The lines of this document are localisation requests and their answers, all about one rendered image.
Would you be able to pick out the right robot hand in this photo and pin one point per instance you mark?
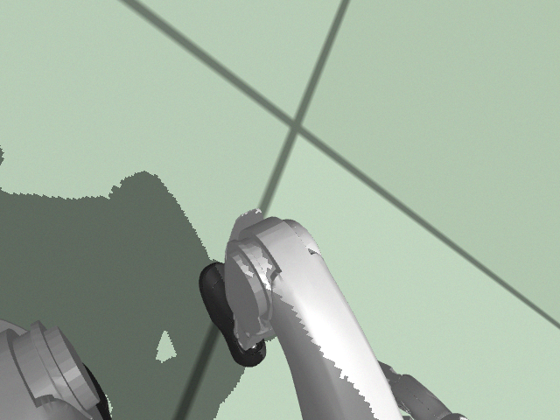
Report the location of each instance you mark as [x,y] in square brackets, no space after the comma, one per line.
[413,397]

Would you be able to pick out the right robot foot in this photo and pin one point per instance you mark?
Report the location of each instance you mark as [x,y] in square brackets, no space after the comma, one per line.
[212,290]

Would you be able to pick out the left robot foot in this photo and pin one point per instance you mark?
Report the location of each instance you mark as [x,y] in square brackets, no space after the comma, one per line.
[103,405]

